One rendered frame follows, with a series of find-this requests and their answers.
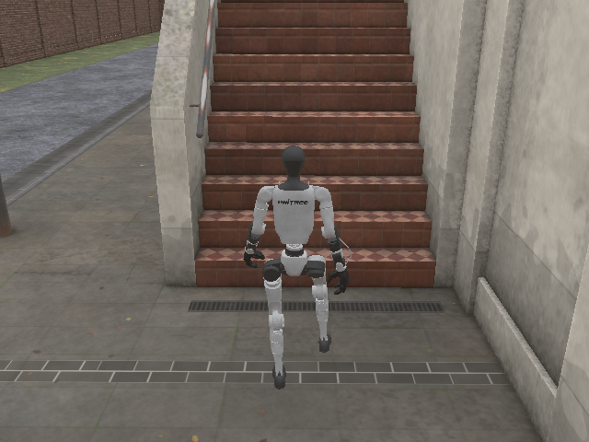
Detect left robot hand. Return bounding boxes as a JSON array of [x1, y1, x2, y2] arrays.
[[243, 250, 265, 268]]

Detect right robot forearm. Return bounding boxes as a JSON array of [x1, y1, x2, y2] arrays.
[[327, 225, 347, 272]]

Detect robot left upper arm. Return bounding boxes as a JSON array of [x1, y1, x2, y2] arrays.
[[251, 186, 275, 235]]

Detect right robot hand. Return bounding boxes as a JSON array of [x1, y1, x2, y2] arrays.
[[327, 269, 349, 295]]

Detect left robot forearm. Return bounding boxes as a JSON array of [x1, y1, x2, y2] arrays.
[[245, 221, 261, 254]]

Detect robot right upper arm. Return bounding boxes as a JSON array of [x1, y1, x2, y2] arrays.
[[313, 186, 336, 238]]

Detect humanoid robot torso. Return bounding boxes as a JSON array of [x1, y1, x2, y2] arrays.
[[272, 182, 316, 276]]

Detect robot left foot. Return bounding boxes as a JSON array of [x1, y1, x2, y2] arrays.
[[272, 365, 286, 390]]

